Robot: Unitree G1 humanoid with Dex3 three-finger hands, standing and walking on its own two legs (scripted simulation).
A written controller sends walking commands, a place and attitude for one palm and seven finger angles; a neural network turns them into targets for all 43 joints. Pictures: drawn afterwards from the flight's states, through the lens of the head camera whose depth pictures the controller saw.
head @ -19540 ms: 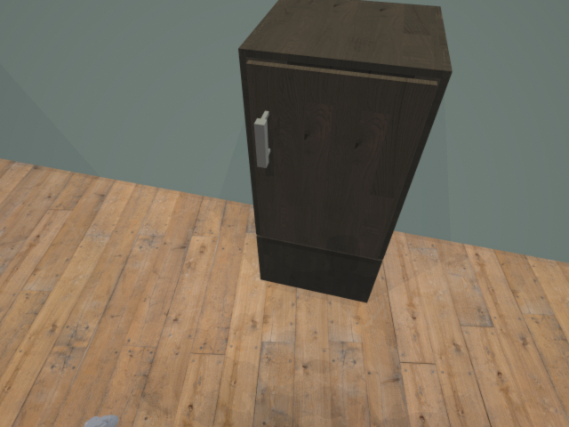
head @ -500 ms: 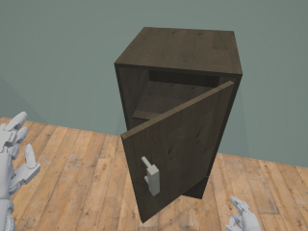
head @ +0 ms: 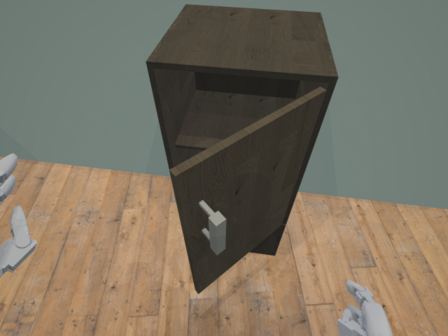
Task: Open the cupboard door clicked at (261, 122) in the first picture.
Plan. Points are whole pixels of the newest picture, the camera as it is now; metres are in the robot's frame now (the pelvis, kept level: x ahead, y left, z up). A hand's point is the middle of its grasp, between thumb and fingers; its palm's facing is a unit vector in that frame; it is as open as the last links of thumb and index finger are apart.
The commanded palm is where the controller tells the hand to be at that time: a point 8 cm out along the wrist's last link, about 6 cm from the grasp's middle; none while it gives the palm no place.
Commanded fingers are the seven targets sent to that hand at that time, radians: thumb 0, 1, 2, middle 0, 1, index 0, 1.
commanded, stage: step back with the hand held close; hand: left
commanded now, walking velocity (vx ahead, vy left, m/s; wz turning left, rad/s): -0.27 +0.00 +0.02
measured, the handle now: (211, 227) +0.33 +0.05 -0.02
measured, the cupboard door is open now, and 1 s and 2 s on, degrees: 48 48 48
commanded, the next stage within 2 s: stop stepping back and stand still in 0.94 s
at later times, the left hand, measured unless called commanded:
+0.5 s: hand out of the picture +0.09 +0.29 +0.16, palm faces +0.50 -0.73 -0.46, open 7.4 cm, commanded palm +0.03 +0.33 +0.18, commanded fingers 0.00 0.90 0.90 -0.20 -0.30 -0.20 -0.30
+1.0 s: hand out of the picture +0.02 +0.25 +0.17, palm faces +0.32 -0.82 -0.47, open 7.4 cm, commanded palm -0.06 +0.29 +0.18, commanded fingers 0.00 0.90 0.90 -0.20 -0.30 -0.20 -0.30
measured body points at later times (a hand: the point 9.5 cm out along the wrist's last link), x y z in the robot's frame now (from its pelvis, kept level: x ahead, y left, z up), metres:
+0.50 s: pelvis -0.08 +0.02 -0.02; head -0.06 +0.03 +0.43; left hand +0.06 +0.33 +0.18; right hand +0.11 -0.20 -0.10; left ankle +0.01 +0.10 -0.73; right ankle -0.02 -0.10 -0.74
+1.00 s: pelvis -0.22 +0.00 -0.02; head -0.17 +0.04 +0.43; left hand -0.01 +0.29 +0.19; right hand -0.02 -0.21 -0.08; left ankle -0.02 +0.11 -0.74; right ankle -0.36 -0.09 -0.74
